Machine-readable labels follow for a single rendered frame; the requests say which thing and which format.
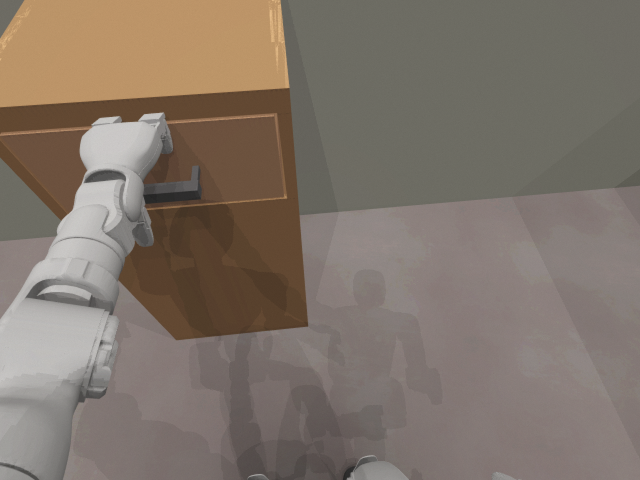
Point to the right robot shin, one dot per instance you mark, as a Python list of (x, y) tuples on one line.
[(364, 460)]

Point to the cabinet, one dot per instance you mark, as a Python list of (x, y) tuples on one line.
[(214, 269)]

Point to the left robot hand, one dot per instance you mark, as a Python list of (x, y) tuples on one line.
[(134, 145)]

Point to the left robot forearm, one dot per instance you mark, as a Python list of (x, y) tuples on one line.
[(85, 260)]

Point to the handle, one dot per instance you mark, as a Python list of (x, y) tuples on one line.
[(174, 191)]

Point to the drawer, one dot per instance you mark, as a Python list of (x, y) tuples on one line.
[(239, 158)]

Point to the left robot upper arm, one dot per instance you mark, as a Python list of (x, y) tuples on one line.
[(52, 356)]

